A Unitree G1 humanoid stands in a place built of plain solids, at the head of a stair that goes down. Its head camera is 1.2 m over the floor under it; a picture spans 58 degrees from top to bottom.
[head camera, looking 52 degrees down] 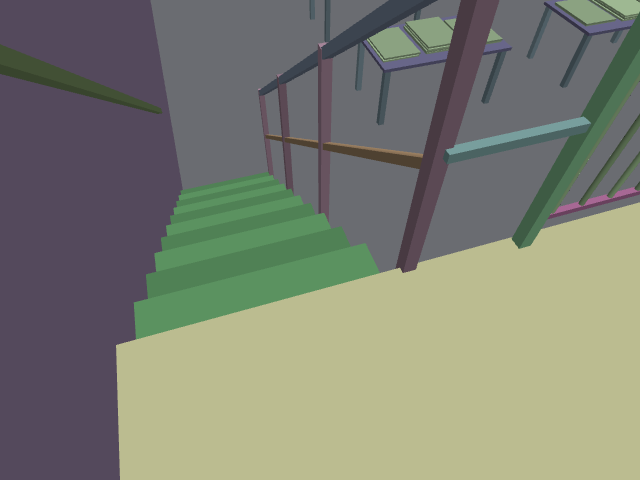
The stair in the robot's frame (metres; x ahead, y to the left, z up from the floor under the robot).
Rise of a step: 0.19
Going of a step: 0.27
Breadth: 0.91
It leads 18 degrees to the left of straight ahead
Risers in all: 11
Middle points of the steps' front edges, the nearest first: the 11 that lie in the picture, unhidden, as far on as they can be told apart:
0.68 0.17 0.00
0.94 0.25 -0.19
1.19 0.33 -0.39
1.45 0.41 -0.58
1.70 0.49 -0.78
1.95 0.57 -0.97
2.21 0.65 -1.16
2.46 0.73 -1.36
2.72 0.81 -1.55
2.97 0.89 -1.75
3.23 0.98 -1.94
